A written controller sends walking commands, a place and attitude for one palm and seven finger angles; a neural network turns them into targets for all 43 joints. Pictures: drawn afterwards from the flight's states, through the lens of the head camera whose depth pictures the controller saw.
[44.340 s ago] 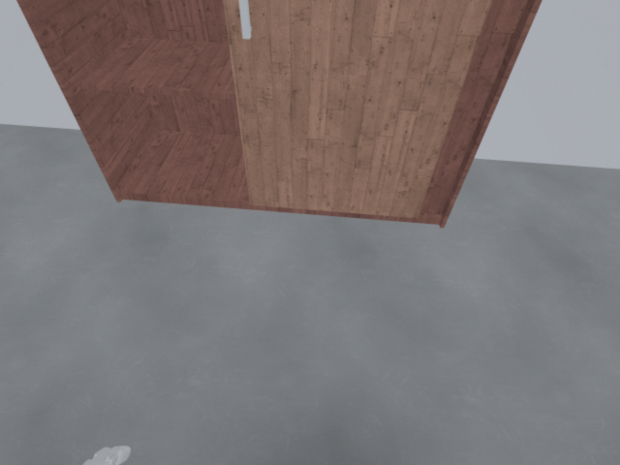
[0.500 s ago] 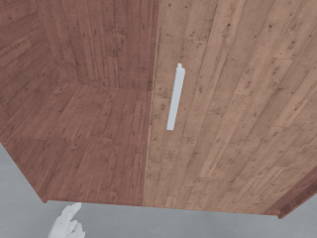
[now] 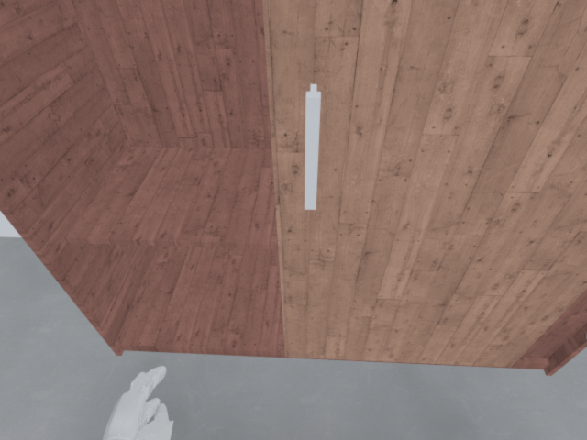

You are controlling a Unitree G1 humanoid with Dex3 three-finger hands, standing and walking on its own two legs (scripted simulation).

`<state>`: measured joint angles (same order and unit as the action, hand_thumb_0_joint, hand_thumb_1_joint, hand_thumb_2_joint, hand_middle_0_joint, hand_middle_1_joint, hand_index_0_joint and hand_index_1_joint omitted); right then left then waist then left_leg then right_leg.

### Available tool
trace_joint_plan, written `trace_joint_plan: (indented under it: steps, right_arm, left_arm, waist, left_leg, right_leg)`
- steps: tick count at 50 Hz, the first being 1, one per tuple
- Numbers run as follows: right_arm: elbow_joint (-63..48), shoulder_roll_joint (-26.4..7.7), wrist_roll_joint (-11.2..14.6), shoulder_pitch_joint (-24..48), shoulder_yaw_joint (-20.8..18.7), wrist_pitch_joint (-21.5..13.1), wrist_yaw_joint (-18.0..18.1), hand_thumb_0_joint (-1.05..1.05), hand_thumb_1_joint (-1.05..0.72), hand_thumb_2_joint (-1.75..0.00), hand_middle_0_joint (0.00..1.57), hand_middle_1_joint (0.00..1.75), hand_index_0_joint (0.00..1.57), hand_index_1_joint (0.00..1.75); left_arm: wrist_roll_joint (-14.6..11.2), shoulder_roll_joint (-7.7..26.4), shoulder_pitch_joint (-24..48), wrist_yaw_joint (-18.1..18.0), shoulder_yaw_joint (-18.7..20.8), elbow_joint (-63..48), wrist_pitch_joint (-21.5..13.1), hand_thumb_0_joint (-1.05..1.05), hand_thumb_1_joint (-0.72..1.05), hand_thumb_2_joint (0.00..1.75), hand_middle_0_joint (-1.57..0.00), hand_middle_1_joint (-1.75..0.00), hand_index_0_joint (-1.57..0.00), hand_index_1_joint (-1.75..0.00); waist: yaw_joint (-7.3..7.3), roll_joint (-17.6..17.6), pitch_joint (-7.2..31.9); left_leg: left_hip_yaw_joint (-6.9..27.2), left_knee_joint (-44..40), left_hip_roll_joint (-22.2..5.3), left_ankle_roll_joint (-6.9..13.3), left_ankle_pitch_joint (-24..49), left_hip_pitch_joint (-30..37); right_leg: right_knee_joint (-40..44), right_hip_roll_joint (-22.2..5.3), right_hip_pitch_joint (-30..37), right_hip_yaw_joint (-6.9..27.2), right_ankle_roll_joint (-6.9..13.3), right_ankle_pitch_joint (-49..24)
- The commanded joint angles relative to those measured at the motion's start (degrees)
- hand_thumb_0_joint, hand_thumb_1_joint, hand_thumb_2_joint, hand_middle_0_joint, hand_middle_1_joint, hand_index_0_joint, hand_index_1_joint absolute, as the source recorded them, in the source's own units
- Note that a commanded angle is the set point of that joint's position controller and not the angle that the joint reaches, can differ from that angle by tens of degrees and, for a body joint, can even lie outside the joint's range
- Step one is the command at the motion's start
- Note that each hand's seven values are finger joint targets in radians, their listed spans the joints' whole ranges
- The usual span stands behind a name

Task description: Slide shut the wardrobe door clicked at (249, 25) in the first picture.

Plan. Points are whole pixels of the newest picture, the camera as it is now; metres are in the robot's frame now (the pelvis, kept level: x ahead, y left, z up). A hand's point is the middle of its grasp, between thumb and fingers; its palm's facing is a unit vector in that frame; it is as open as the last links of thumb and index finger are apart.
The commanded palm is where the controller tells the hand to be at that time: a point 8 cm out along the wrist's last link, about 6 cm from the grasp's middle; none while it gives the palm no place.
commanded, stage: step back with the hand held close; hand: right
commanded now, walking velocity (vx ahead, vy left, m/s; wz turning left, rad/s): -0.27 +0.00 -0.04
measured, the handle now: (311, 151) +0.54 -0.02 +0.14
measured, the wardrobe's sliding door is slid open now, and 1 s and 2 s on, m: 0.59 0.59 0.59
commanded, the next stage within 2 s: stop stepping back and stand still in 1.72 s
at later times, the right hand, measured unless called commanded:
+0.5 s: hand out of the picture +0.17 -0.26 +0.17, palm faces +0.45 +0.77 -0.44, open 7.4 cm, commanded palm +0.11 -0.29 +0.18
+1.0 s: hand out of the picture +0.16 -0.26 +0.18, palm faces +0.48 +0.76 -0.44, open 7.4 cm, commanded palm +0.10 -0.29 +0.18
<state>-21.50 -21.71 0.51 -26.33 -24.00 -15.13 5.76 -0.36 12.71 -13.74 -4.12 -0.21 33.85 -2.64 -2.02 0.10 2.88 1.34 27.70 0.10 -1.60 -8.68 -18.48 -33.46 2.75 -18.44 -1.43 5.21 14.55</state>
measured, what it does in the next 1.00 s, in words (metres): stands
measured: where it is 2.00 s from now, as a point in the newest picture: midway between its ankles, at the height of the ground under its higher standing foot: outside the picture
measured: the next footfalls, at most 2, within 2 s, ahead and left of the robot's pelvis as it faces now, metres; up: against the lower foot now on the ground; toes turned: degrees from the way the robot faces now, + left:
left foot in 1.64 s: -0.07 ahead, +0.13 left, +0.00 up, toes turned -4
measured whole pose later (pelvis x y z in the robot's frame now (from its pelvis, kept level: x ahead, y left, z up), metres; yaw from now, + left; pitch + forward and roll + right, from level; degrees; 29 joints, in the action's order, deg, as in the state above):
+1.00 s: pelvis -0.03 +0.01 -0.01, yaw -2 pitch +0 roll +3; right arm -28.2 -24.8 -0.4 -26.6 -28.1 -20.1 6.1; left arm 1.7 11.1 -15.2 -4.0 0.5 36.0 -5.7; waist -0.3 -2.0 0.4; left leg 4.7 33.5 4.2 -1.8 -11.3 -22.8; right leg -39.9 1.2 -26.3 0.3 4.1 14.3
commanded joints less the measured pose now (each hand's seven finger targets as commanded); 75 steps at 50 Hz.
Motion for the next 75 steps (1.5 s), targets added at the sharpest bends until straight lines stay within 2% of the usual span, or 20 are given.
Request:
trace_joint_plan:
  steps: [1, 13, 27, 35, 38, 41, 43, 45, 47, 51, 54, 59, 62, 64, 66, 68, 71, 73, 74, 75]
  right_arm:
    - [-15.64, -11.44, -0.55, 7.19, -6.29, -4.69, 1.52, 0.00, -0.90, -0.90, 0.20, 0.30, 0.20, 0.30]
    - [-16.19, -12.75, 0.07, 1.52, -9.16, -6.45, 1.53, 0.00, -0.90, -0.90, 0.20, 0.30, 0.20, 0.30]
    - [-17.96, -12.27, -1.23, 6.16, -8.77, -7.52, 2.00, 0.00, -0.90, -0.90, 0.20, 0.30, 0.20, 0.30]
    - [-18.61, -12.99, -0.55, 4.95, -8.84, -8.19, 2.42, 0.00, -0.90, -0.90, 0.20, 0.30, 0.20, 0.30]
    - [-19.09, -13.88, -0.31, 3.26, -9.80, -8.42, 2.73, 0.00, -0.90, -0.90, 0.20, 0.30, 0.20, 0.30]
    - [-18.18, -12.45, -0.83, 2.94, -9.81, -8.51, 2.47, 0.00, -0.90, -0.90, 0.20, 0.30, 0.20, 0.30]
    - [-17.71, -13.43, -1.21, 2.93, -10.77, -8.26, 2.19, 0.00, -0.90, -0.90, 0.20, 0.30, 0.20, 0.30]
    - [-17.34, -12.74, -0.83, 1.84, -10.14, -8.34, 1.76, 0.00, -0.90, -0.90, 0.20, 0.30, 0.20, 0.30]
    - [-17.51, -12.47, -0.22, 2.50, -9.04, -8.45, 1.47, 0.00, -0.90, -0.90, 0.20, 0.30, 0.20, 0.30]
    - [-19.35, -12.76, -0.13, 5.14, -7.90, -8.72, 1.60, 0.00, -0.90, -0.90, 0.20, 0.30, 0.20, 0.30]
    - [-19.61, -13.02, 0.07, 4.58, -8.41, -8.77, 1.87, 0.00, -0.90, -0.90, 0.20, 0.30, 0.20, 0.30]
    - [-17.69, -12.25, -0.54, 3.97, -9.52, -8.74, 1.55, 0.00, -0.90, -0.90, 0.20, 0.30, 0.20, 0.30]
    - [-16.47, -12.24, -0.45, 3.72, -9.55, -8.40, 1.14, 0.00, -0.90, -0.90, 0.20, 0.30, 0.20, 0.30]
    - [-16.72, -11.97, -0.20, 4.28, -8.17, -8.25, 1.01, 0.00, -0.90, -0.90, 0.20, 0.30, 0.20, 0.30]
    - [-17.56, -13.01, 0.20, 5.57, -7.45, -8.25, 1.35, 0.00, -0.90, -0.90, 0.20, 0.30, 0.20, 0.30]
    - [-19.41, -14.84, 0.44, 5.54, -8.25, -8.64, 2.22, 0.00, -0.90, -0.90, 0.20, 0.30, 0.20, 0.30]
    - [-20.31, -14.68, 0.99, 1.82, -9.16, -9.03, 2.56, 0.00, -0.90, -0.90, 0.20, 0.30, 0.20, 0.30]
    - [-19.66, -14.46, 0.42, 0.86, -10.87, -9.38, 2.11, 0.00, -0.90, -0.90, 0.20, 0.30, 0.20, 0.30]
    - [-18.29, -13.76, 0.00, 0.71, -11.45, -8.96, 1.77, 0.00, -0.90, -0.90, 0.20, 0.30, 0.20, 0.30]
    - [-17.73, -13.57, 0.01, 1.62, -11.12, -8.34, 1.54, 0.00, -0.90, -0.90, 0.20, 0.30, 0.20, 0.30]
  left_arm:
    - [0.63, 8.64, 5.87, -0.92, 3.30, -8.58, -4.07, 0.00, 0.90, 0.90, -0.20, -0.30, -0.20, -0.30]
    - [1.38, 8.43, 4.97, -0.49, 3.73, -7.53, -4.38, 0.00, 0.90, 0.90, -0.20, -0.30, -0.20, -0.30]
    - [1.81, 8.21, 4.31, -0.86, 3.95, -7.10, -5.27, 0.00, 0.90, 0.90, -0.20, -0.30, -0.20, -0.30]
    - [2.09, 7.14, 3.16, -0.32, 3.95, -6.63, -5.17, 0.00, 0.90, 0.90, -0.20, -0.30, -0.20, -0.30]
    - [2.04, 7.55, 3.17, -0.42, 4.10, -6.68, -5.19, 0.00, 0.90, 0.90, -0.20, -0.30, -0.20, -0.30]
    - [1.90, 8.21, 3.71, -1.04, 4.23, -7.18, -5.73, 0.00, 0.90, 0.90, -0.20, -0.30, -0.20, -0.30]
    - [2.19, 8.44, 4.13, -1.28, 4.46, -7.37, -6.07, 0.00, 0.90, 0.90, -0.20, -0.30, -0.20, -0.30]
    - [2.23, 8.00, 3.85, -1.18, 4.13, -7.18, -6.42, 0.00, 0.90, 0.90, -0.20, -0.30, -0.20, -0.30]
    - [2.17, 7.66, 3.88, -0.93, 4.06, -6.64, -6.60, 0.00, 0.90, 0.90, -0.20, -0.30, -0.20, -0.30]
    - [2.12, 7.06, 3.62, -0.81, 4.38, -6.29, -6.52, 0.00, 0.90, 0.90, -0.20, -0.30, -0.20, -0.30]
    - [2.03, 6.79, 3.43, -0.98, 4.36, -6.40, -6.31, 0.00, 0.90, 0.90, -0.20, -0.30, -0.20, -0.30]
    - [2.16, 7.34, 4.33, -1.60, 4.50, -7.09, -6.60, 0.00, 0.90, 0.90, -0.20, -0.30, -0.20, -0.30]
    - [2.10, 7.23, 3.97, -1.33, 4.53, -7.13, -6.73, 0.00, 0.90, 0.90, -0.20, -0.30, -0.20, -0.30]
    - [2.06, 6.69, 3.41, -0.95, 4.65, -7.25, -6.47, 0.00, 0.90, 0.90, -0.20, -0.30, -0.20, -0.30]
    - [2.10, 6.11, 2.87, -0.13, 4.71, -6.91, -5.76, 0.00, 0.90, 0.90, -0.20, -0.30, -0.20, -0.30]
    - [2.10, 5.92, 2.79, 0.37, 4.89, -6.36, -5.23, 0.00, 0.90, 0.90, -0.20, -0.30, -0.20, -0.30]
    - [1.59, 6.17, 3.03, -0.24, 4.88, -7.12, -5.04, 0.00, 0.90, 0.90, -0.20, -0.30, -0.20, -0.30]
    - [1.43, 7.57, 4.34, -1.12, 5.18, -8.01, -6.13, 0.00, 0.90, 0.90, -0.20, -0.30, -0.20, -0.30]
    - [2.03, 8.09, 4.68, -1.60, 5.32, -7.86, -6.43, 0.00, 0.90, 0.90, -0.20, -0.30, -0.20, -0.30]
    - [2.65, 7.28, 4.33, -1.75, 5.01, -7.33, -6.50, 0.00, 0.90, 0.90, -0.20, -0.30, -0.20, -0.30]
  waist:
    - [0.77, 5.51, 1.13]
    - [0.89, 3.98, 2.64]
    - [1.63, 4.47, 0.16]
    - [2.06, 0.20, 2.04]
    - [2.20, 2.99, 3.26]
    - [1.91, 8.34, 2.83]
    - [1.61, 9.95, 2.51]
    - [1.30, 6.12, 0.77]
    - [1.69, 1.95, 1.59]
    - [2.24, 2.55, 3.12]
    - [2.50, 2.78, 3.19]
    - [1.77, 8.41, 3.21]
    - [1.55, 5.21, 2.39]
    - [2.00, -0.56, 1.85]
    - [2.70, -3.53, 1.07]
    - [3.00, -4.00, 3.07]
    - [3.22, 1.94, 6.26]
    - [2.84, 12.14, 5.89]
    - [2.22, 15.39, 5.10]
    - [2.02, 13.22, 3.75]
  left_leg:
    - [2.91, 4.86, 0.48, 2.17, 3.42, 17.95]
    - [5.02, 6.13, -0.48, 3.47, 6.66, 15.60]
    - [7.92, 7.36, -0.39, 3.80, -2.92, 13.96]
    - [11.74, 0.67, -4.36, 5.73, -6.25, 6.81]
    - [8.69, 2.50, -2.04, 4.67, -4.82, 8.49]
    - [3.91, 11.73, 2.85, 2.31, -1.36, 17.20]
    - [3.83, 14.72, 4.46, 1.76, 2.28, 20.51]
    - [4.79, 11.23, 3.59, 2.11, 3.74, 18.57]
    - [9.85, 6.50, 0.22, 3.98, 6.80, 12.73]
    - [13.45, 1.35, -2.56, 5.19, -1.24, 4.91]
    - [10.87, 1.22, -0.54, 4.36, -5.18, 4.58]
    - [5.49, 11.93, 4.47, 2.01, 1.22, 16.84]
    - [9.13, 9.44, 2.51, 2.93, 3.17, 15.71]
    - [15.79, 2.83, -2.10, 5.18, 2.48, 7.91]
    - [21.40, -5.83, -7.86, 7.77, -6.56, -3.35]
    - [20.21, -8.47, -9.49, 8.81, -6.75, -7.99]
    - [9.70, -1.76, -1.53, 4.53, -5.00, -3.40]
    - [3.19, 11.20, 6.48, 1.10, -4.72, 11.70]
    - [2.92, 17.95, 7.22, 0.96, -5.48, 16.93]
    - [3.64, 19.44, 6.42, 1.11, -7.57, 16.59]
  right_leg:
    - [16.55, -10.26, -20.70, 12.59, 2.29, 20.75]
    - [11.46, -9.64, -21.65, 12.83, 1.30, 14.29]
    - [11.80, -9.45, -28.22, 13.83, 2.27, 28.90]
    - [6.46, -6.21, -20.20, 11.70, 0.14, 21.45]
    - [10.17, -7.47, -19.60, 13.47, 0.55, 20.33]
    - [18.36, -12.97, -27.90, 17.60, 2.82, 29.45]
    - [19.26, -14.68, -30.66, 19.04, 3.63, 28.33]
    - [15.21, -13.43, -28.54, 17.21, 3.32, 23.71]
    - [9.70, -9.78, -22.21, 13.67, 1.30, 18.14]
    - [6.97, -6.85, -14.49, 11.08, -0.28, 17.47]
    - [9.95, -7.59, -13.75, 12.37, -0.02, 18.92]
    - [18.39, -13.85, -24.85, 17.01, 2.59, 26.02]
    - [13.03, -12.09, -24.78, 14.32, 2.31, 24.31]
    - [6.10, -7.54, -19.35, 10.54, -0.06, 19.84]
    - [-1.04, -4.06, -10.72, 7.78, -2.27, 15.64]
    - [-2.92, -3.13, -2.93, 7.28, -3.22, 8.83]
    - [7.65, -6.69, -1.67, 10.77, -1.67, 5.52]
    - [23.33, -15.65, -16.31, 20.15, 2.04, 23.97]
    - [26.31, -19.73, -23.35, 23.31, 3.95, 29.19]
    - [25.09, -20.62, -23.77, 23.10, 4.76, 26.40]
